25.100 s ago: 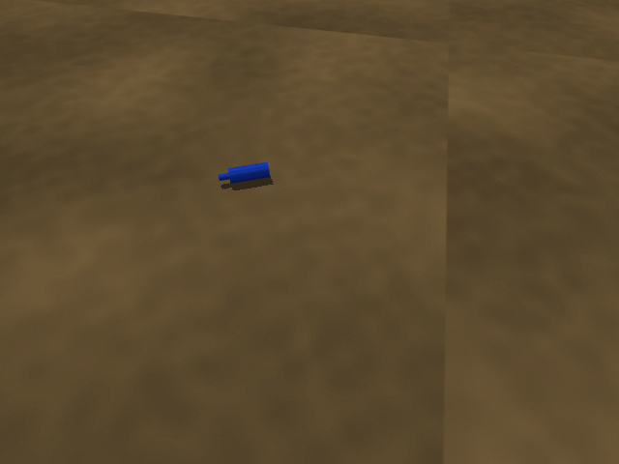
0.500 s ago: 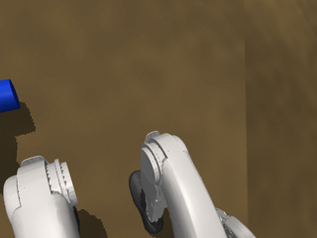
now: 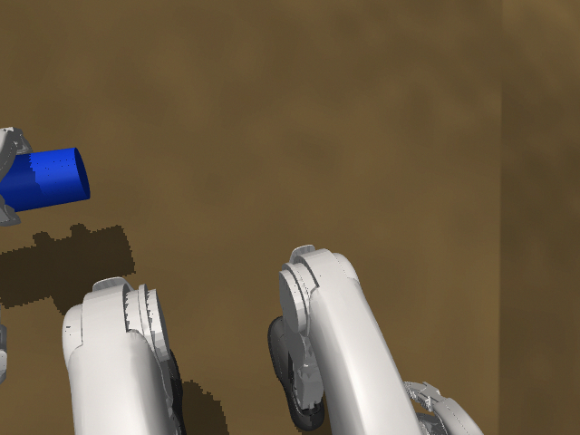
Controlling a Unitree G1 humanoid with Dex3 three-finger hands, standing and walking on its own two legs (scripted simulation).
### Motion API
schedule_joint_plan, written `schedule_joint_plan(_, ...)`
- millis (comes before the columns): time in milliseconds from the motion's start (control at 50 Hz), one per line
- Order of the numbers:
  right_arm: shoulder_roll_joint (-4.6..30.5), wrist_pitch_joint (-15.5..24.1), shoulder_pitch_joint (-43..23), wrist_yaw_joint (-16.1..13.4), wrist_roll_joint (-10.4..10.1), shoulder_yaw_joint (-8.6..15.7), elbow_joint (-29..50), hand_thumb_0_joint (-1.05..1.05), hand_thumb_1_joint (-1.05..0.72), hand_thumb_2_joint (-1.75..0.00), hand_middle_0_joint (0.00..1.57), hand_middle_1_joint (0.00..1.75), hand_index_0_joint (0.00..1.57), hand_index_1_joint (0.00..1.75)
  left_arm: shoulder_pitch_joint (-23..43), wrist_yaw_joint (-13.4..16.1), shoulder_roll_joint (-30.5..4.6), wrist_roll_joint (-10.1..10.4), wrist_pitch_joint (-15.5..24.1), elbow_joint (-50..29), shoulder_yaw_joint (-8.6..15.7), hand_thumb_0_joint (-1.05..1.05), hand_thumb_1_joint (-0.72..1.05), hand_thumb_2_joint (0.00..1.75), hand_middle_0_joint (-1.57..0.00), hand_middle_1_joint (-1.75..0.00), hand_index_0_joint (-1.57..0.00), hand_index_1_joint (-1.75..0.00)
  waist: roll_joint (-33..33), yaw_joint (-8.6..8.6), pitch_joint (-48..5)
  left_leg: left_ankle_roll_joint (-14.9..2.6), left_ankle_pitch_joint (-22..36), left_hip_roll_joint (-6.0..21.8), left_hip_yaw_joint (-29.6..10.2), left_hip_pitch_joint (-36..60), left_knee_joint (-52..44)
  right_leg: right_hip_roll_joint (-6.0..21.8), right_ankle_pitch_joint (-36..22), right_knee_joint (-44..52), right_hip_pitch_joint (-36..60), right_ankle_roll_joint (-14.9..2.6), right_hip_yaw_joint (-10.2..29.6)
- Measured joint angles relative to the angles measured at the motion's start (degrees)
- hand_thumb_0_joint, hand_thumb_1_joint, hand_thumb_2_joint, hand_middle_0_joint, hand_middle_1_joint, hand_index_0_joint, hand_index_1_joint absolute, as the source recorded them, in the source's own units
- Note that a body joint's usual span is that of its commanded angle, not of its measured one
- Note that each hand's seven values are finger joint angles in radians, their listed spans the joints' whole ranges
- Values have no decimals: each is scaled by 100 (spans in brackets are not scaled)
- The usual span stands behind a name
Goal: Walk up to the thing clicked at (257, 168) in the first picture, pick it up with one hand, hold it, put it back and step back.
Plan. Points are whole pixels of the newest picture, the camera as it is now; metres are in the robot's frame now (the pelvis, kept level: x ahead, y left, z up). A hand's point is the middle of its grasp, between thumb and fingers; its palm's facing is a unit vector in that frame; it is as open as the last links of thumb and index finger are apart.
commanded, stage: lift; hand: left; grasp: from above
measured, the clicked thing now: out of the picture +0.46 +0.35 -0.18
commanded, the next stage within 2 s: hold in 1.72 s
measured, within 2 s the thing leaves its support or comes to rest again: neither
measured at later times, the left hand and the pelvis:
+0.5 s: hand out of the picture +0.41 +0.33 -0.06, palm faces -0.47 -0.12 -0.88, open 10.2 cm; pelvis -0.01 +0.00 +0.07, yaw +3 degrees
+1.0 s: hand out of the picture +0.34 +0.31 +0.13, palm faces -0.43 -0.15 -0.89, open 10.2 cm; pelvis +0.01 +0.01 +0.23, yaw +7 degrees
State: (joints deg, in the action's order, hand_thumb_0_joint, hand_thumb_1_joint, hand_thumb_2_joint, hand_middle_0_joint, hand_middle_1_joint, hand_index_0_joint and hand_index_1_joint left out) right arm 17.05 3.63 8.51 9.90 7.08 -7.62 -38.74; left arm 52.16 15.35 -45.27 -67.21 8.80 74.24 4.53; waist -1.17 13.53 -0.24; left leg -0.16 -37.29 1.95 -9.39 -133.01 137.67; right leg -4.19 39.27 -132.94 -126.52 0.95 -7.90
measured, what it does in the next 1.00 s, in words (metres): rises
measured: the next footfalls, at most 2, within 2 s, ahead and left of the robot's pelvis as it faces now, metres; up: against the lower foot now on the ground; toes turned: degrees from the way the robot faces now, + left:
none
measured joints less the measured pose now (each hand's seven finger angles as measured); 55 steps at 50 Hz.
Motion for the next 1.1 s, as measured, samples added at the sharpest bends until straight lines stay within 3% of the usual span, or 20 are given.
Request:
schedule_joint_plan(160,-35,-177,167,-160,-96,149,-62,0,-91,-90,20,30,20,29,-42,-137,75,-13,-35,-250,-29,1,-5,50,-70,-54,-72,-52,55,-24,-131,-30,47,-24,85,68,-200,38,-5,162,76,15,70)
schedule_joint_plan(420,-170,-440,321,-358,-403,481,-27,0,-91,-90,20,30,20,30,-697,-788,526,370,-271,-1166,-274,1,-3,47,-69,-54,-71,-52,180,-275,-593,-81,116,-34,313,682,-985,95,-38,844,630,28,270)
schedule_joint_plan(600,-185,-495,236,-542,-584,622,108,0,-91,-90,20,30,20,30,-1301,-965,771,649,-322,-1878,-468,1,-2,46,-69,-54,-71,-52,251,-519,-846,-105,213,-32,436,1368,-1705,118,-148,1523,1268,40,383)
schedule_joint_plan(920,-311,-546,93,-985,-836,754,40,0,-90,-90,20,30,20,30,-2506,-1035,1340,971,-755,-3047,-827,1,-3,47,-69,-54,-71,-52,317,-758,-959,-97,429,-44,583,3650,-3673,166,-421,3474,3479,32,527)
schedule_joint_plan(1100,-350,-480,261,-1207,-939,766,-191,0,-89,-90,20,30,20,30,-2989,-933,1688,1012,-890,-3028,-1078,1,-3,48,-69,-53,-72,-51,328,-834,-920,-82,675,-42,700,5464,-5178,186,-711,4960,5233,13,645)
